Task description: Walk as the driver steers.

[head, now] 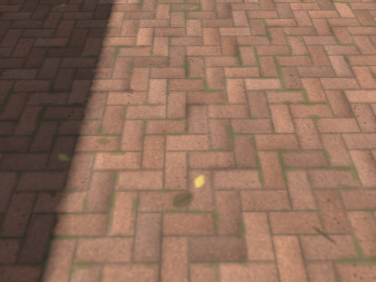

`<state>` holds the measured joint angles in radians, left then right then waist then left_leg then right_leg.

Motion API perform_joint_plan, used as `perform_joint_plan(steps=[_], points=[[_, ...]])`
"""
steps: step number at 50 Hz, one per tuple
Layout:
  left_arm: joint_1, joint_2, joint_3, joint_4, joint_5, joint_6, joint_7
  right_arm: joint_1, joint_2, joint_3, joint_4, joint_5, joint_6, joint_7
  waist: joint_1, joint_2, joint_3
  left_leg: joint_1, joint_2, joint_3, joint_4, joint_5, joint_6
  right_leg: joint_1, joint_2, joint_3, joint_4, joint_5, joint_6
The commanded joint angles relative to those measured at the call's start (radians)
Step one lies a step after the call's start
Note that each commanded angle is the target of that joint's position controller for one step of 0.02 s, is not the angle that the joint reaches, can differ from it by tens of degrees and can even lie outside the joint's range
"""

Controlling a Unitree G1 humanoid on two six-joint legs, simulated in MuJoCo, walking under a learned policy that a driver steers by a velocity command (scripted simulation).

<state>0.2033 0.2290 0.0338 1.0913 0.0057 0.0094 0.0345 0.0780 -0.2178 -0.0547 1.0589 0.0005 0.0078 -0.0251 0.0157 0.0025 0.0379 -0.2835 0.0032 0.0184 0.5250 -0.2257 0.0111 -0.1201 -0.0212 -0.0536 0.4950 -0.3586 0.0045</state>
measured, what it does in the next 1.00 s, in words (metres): stands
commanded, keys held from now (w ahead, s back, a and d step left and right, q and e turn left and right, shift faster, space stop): no key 1.00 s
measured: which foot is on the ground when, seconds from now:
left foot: down 0.00-1.00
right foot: down 0.00-1.00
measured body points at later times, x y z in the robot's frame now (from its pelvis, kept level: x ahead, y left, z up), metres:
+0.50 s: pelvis -0.01 +0.00 +0.00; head +0.00 +0.00 +0.45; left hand -0.02 +0.24 -0.15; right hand +0.06 -0.25 -0.15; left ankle +0.03 +0.11 -0.73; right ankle -0.06 -0.12 -0.73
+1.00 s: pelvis -0.01 +0.00 +0.00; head +0.01 +0.00 +0.45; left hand -0.03 +0.23 -0.15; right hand +0.05 -0.25 -0.15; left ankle +0.03 +0.11 -0.73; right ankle -0.06 -0.12 -0.73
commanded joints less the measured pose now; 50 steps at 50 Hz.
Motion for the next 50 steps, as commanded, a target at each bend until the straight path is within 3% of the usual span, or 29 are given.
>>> perform_joint_plan(steps=[1,19,50], points=[[0.047,0.097,0.012,-0.012,0.001,-0.008,0.004,-0.016,-0.112,-0.018,-0.029,0.0,-0.003,-0.004,-0.004,0.0,-0.047,0.132,0.055,-0.052,-0.054,0.281,0.05,-0.105,-0.035,0.028,-0.092,0.185,-0.016],[0.122,0.058,-0.002,0.015,0.003,-0.022,0.009,0.014,-0.101,-0.007,0.018,-0.001,0.002,-0.013,-0.011,-0.002,-0.001,0.109,0.041,-0.049,-0.093,0.138,0.036,-0.146,-0.032,0.026,-0.134,0.071,-0.018],[0.222,0.026,-0.007,0.01,-0.002,-0.031,0.01,0.088,-0.082,0.004,0.039,0.004,0.002,-0.019,-0.014,-0.007,0.004,0.11,0.038,-0.048,-0.083,0.19,0.035,-0.146,-0.028,0.026,-0.135,0.128,-0.022]])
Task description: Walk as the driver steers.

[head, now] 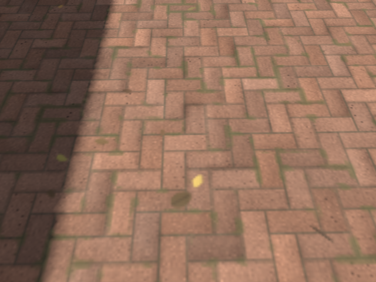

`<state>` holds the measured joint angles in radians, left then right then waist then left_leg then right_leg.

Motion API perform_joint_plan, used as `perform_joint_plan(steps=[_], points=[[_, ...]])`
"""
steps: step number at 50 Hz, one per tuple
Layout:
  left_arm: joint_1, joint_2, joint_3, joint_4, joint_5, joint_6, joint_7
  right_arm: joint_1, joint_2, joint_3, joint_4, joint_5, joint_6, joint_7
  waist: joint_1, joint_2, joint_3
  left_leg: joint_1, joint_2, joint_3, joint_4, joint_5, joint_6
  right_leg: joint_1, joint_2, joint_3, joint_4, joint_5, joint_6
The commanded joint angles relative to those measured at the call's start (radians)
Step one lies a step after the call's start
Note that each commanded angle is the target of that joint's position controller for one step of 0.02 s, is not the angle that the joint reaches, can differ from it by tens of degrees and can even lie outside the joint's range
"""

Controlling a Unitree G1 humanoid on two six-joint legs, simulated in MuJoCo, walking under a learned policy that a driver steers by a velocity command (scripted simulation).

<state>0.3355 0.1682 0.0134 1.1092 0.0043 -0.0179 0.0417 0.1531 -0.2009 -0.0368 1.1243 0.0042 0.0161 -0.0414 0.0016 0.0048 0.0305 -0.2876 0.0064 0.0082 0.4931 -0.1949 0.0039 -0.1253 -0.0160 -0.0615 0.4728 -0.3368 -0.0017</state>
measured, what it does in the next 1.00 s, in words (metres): shifts its weight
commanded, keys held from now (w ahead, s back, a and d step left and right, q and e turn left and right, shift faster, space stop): no key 0.76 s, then w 0.24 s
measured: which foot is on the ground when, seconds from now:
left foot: down 0.00-1.00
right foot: down 0.00-1.00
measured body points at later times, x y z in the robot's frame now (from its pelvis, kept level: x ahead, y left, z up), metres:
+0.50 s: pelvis +0.00 +0.00 +0.00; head +0.02 +0.00 +0.45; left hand -0.03 +0.23 -0.16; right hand +0.05 -0.25 -0.16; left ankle +0.04 +0.12 -0.74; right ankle -0.05 -0.11 -0.74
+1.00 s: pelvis +0.05 +0.02 +0.00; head +0.05 +0.03 +0.44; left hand -0.03 +0.26 -0.16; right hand +0.10 -0.24 -0.14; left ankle +0.06 +0.13 -0.72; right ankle -0.05 -0.11 -0.74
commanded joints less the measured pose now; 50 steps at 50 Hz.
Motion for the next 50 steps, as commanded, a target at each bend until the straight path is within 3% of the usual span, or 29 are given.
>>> perform_joint_plan(steps=[1,38,39,40,41,42,43,44,45,47,49,50], points=[[0.092,0.086,0.014,-0.008,0.0,-0.004,0.002,0.014,-0.099,-0.014,-0.026,0.0,-0.006,-0.003,0.0,-0.009,0.012,0.114,0.035,-0.037,-0.051,0.16,0.042,-0.141,-0.033,0.034,-0.113,0.108,-0.016],[0.138,0.066,0.018,-0.019,-0.002,-0.007,0.002,0.054,-0.084,-0.014,-0.023,0.003,-0.006,-0.009,-0.001,-0.011,0.026,0.116,0.035,-0.035,-0.044,0.168,0.034,-0.142,-0.03,0.038,-0.117,0.121,-0.021],[0.16,0.062,0.019,-0.009,-0.004,-0.006,0.003,0.071,-0.073,-0.012,-0.014,0.003,-0.005,-0.008,0.001,-0.018,0.004,0.122,0.018,-0.016,-0.035,0.062,0.034,-0.132,-0.025,0.035,-0.128,0.016,-0.028],[0.166,0.08,0.026,-0.008,-0.011,-0.003,0.005,0.074,-0.077,-0.015,-0.012,0.008,-0.005,-0.009,0.003,-0.039,0.023,0.092,-0.013,0.017,0.001,-0.109,0.035,-0.146,-0.03,0.053,-0.143,-0.142,-0.05],[0.155,0.111,0.036,-0.02,-0.017,-0.001,0.009,0.069,-0.082,-0.019,-0.016,0.012,-0.008,-0.008,0.008,-0.078,0.058,0.022,-0.043,0.052,0.054,-0.273,0.036,-0.159,-0.06,0.104,-0.17,-0.311,-0.086],[0.172,0.137,0.046,-0.028,-0.023,-0.004,0.012,0.034,-0.081,-0.02,-0.035,0.013,-0.018,-0.005,0.027,-0.115,0.102,-0.079,-0.052,0.07,0.13,-0.33,0.038,-0.152,-0.129,0.201,-0.227,-0.453,-0.132],[0.182,0.179,0.06,-0.033,-0.03,-0.013,0.012,-0.007,-0.062,-0.016,-0.06,0.016,-0.035,0.004,0.042,-0.172,0.147,-0.167,-0.04,0.087,0.237,-0.275,0.043,-0.134,-0.238,0.338,-0.295,-0.53,-0.189],[0.174,0.202,0.071,-0.04,-0.032,-0.024,0.012,-0.04,-0.052,-0.013,-0.081,0.019,-0.053,0.015,0.047,-0.189,0.191,-0.247,0.011,0.051,0.327,-0.234,0.057,-0.129,-0.328,0.44,-0.337,-0.516,-0.237],[0.17,0.188,0.071,-0.045,-0.024,-0.037,0.01,-0.061,-0.059,-0.015,-0.096,0.025,-0.068,0.024,0.048,-0.176,0.215,-0.34,0.048,0.017,0.395,-0.271,0.068,-0.08,-0.366,0.477,-0.345,-0.437,-0.255],[0.147,0.166,0.069,-0.059,-0.027,-0.054,0.0,-0.066,-0.071,-0.019,-0.117,0.037,-0.092,0.037,0.033,-0.14,0.206,-0.415,0.092,-0.015,0.355,-0.315,0.086,0.025,-0.348,0.419,-0.306,-0.267,-0.226],[0.114,0.174,0.071,-0.071,-0.036,-0.052,-0.01,-0.032,-0.068,-0.024,-0.106,0.037,-0.109,0.048,0.005,-0.11,0.156,-0.214,0.05,0.06,0.17,-0.234,0.083,-0.03,-0.263,0.273,-0.257,-0.149,-0.176],[0.091,0.183,0.072,-0.076,-0.038,-0.046,-0.014,0.056,-0.058,-0.03,-0.068,0.037,-0.11,0.052,-0.035,-0.105,0.122,-0.018,-0.002,0.121,0.091,-0.116,0.071,-0.131,-0.217,0.204,-0.206,-0.121,-0.158]])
